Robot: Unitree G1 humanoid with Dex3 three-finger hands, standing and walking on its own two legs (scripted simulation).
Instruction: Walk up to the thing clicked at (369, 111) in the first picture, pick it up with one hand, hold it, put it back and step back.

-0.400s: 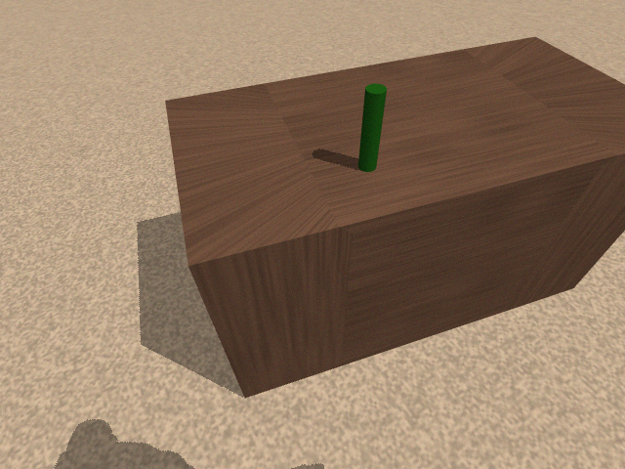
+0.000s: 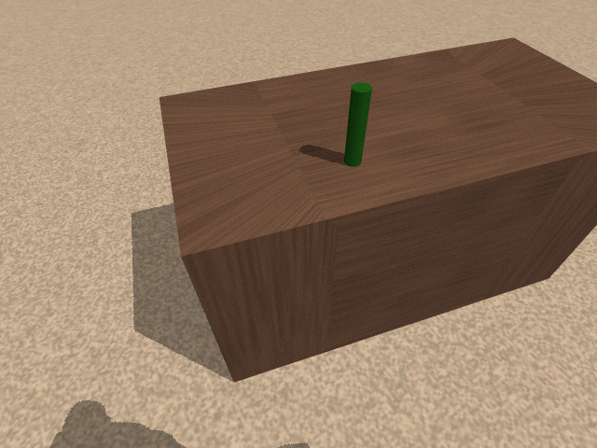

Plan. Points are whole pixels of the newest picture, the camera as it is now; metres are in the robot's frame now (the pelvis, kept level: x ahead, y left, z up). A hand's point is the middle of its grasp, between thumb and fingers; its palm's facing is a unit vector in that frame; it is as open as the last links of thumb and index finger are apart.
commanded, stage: stand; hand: right
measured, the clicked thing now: (356, 127) +0.76 -0.11 +0.01
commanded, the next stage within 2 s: walk up in 0.72 s
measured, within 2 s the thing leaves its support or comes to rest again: neither
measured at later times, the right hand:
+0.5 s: hand out of the picture +0.08 -0.25 -0.16, palm faces -0.04 +0.94 -0.34, open 7.4 cm
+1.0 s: hand out of the picture +0.09 -0.31 -0.17, palm faces -0.12 +0.92 -0.38, open 7.4 cm
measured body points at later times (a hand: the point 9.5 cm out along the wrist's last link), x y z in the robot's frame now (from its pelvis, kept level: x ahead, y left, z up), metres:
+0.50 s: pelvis +0.00 +0.00 +0.00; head +0.01 +0.00 +0.45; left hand +0.07 +0.30 -0.13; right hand +0.08 -0.30 -0.13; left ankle +0.00 +0.12 -0.75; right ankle -0.01 -0.12 -0.75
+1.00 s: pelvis +0.04 -0.04 -0.01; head +0.06 -0.04 +0.44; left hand +0.06 +0.30 -0.13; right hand +0.10 -0.35 -0.14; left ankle +0.00 +0.10 -0.72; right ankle +0.03 -0.14 -0.75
